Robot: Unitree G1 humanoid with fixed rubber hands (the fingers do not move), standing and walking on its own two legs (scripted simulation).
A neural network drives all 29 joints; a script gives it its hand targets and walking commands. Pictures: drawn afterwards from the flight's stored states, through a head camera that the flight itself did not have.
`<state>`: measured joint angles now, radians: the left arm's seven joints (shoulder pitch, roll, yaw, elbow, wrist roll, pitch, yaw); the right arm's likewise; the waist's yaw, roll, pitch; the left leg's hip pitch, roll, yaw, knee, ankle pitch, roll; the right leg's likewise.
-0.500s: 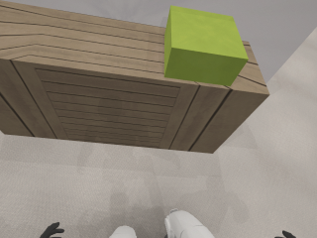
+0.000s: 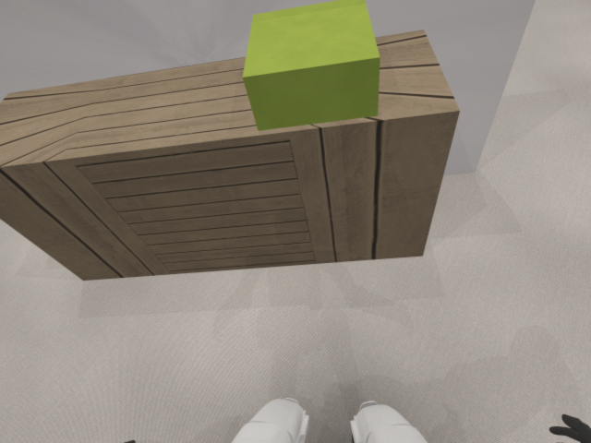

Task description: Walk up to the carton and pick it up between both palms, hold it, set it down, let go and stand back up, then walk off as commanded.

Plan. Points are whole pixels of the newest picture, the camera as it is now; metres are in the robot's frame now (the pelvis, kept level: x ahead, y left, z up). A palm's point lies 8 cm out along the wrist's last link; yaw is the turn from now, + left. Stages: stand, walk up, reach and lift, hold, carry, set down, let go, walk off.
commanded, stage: walk off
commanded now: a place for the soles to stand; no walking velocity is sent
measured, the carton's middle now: (311, 62) +0.97 +0.01 -0.02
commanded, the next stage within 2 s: none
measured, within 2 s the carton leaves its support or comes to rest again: neither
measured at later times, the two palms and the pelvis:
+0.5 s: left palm out of the picture +0.04 +0.17 -0.10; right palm out of the picture -0.19 -0.44 -0.09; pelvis -0.13 -0.10 +0.00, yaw -5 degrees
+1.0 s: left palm out of the picture -0.16 +0.08 -0.04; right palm out of the picture -0.23 -0.55 -0.13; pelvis -0.30 -0.21 +0.00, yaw -5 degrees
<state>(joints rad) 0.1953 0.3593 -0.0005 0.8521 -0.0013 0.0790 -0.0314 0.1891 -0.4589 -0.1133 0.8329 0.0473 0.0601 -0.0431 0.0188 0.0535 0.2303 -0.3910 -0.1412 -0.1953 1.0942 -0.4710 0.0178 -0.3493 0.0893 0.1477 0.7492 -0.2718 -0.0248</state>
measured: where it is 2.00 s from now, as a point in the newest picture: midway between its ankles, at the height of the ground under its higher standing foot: outside the picture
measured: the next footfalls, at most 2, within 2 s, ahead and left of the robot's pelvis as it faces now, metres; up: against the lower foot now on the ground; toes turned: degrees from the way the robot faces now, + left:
left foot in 0.40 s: -0.05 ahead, +0.02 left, +0.00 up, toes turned -12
right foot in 0.68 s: -0.21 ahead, -0.31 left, -0.01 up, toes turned +1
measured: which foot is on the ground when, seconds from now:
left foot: up 0.00-0.38, down 0.40-0.70, up 0.72-1.00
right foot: down 0.00-0.38, up 0.40-0.66, down 0.68-1.00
